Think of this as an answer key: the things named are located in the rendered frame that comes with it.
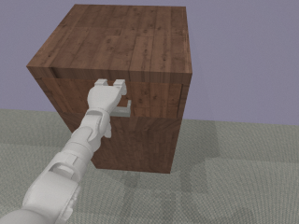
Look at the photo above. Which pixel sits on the left robot upper arm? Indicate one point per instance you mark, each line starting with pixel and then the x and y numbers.
pixel 51 202

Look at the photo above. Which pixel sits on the handle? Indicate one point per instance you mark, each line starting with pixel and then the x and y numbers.
pixel 122 111

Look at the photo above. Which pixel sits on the cabinet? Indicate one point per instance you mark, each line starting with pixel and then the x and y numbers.
pixel 135 43

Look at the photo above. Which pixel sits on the robot left hand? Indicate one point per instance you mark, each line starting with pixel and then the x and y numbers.
pixel 106 97

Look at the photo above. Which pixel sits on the drawer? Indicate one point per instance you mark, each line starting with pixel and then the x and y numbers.
pixel 148 99

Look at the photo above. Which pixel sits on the left robot forearm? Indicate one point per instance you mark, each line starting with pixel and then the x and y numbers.
pixel 72 161

